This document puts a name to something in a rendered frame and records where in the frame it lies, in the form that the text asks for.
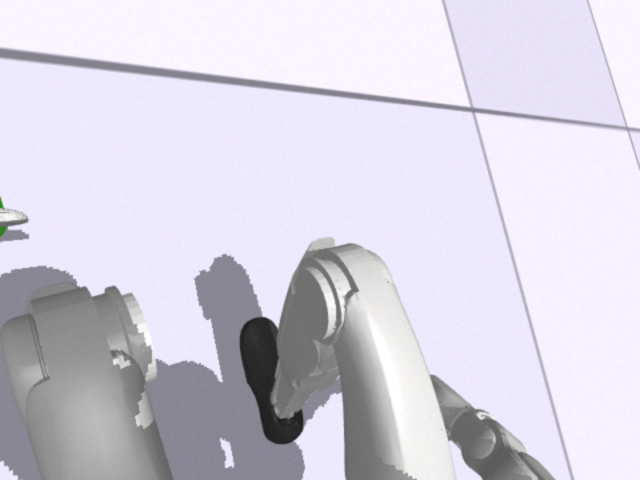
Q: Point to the right robot hand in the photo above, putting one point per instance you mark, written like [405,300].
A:
[452,405]

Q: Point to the right robot foot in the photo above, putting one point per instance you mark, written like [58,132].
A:
[260,357]

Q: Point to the bottle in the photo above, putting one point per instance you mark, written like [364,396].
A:
[2,229]

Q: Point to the right robot arm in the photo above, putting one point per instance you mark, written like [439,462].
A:
[492,451]

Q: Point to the left robot hand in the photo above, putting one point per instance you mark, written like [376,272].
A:
[10,217]

